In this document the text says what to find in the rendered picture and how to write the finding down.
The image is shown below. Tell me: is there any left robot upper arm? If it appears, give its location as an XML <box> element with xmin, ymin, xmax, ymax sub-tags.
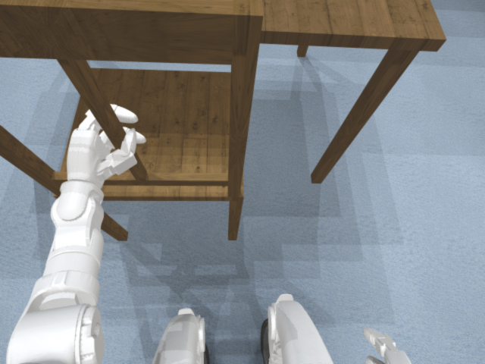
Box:
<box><xmin>10</xmin><ymin>303</ymin><xmax>105</xmax><ymax>364</ymax></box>

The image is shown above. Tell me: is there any left robot forearm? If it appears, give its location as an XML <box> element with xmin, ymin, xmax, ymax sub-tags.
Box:
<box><xmin>6</xmin><ymin>180</ymin><xmax>104</xmax><ymax>364</ymax></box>

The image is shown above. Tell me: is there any table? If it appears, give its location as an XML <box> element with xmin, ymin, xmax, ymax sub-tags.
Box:
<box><xmin>260</xmin><ymin>0</ymin><xmax>446</xmax><ymax>184</ymax></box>

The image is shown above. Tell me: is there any chair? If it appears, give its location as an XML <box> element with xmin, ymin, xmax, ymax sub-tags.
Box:
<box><xmin>0</xmin><ymin>0</ymin><xmax>263</xmax><ymax>241</ymax></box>

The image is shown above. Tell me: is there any robot right hand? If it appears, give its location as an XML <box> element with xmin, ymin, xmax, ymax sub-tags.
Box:
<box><xmin>363</xmin><ymin>327</ymin><xmax>411</xmax><ymax>364</ymax></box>

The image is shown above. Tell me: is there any left robot thigh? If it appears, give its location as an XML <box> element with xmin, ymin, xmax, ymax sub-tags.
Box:
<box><xmin>152</xmin><ymin>314</ymin><xmax>205</xmax><ymax>364</ymax></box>

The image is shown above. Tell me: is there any right robot shin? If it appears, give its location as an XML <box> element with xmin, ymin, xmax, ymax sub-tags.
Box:
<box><xmin>268</xmin><ymin>294</ymin><xmax>293</xmax><ymax>364</ymax></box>

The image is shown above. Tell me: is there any robot left hand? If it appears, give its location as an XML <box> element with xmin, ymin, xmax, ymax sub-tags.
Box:
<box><xmin>67</xmin><ymin>104</ymin><xmax>146</xmax><ymax>189</ymax></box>

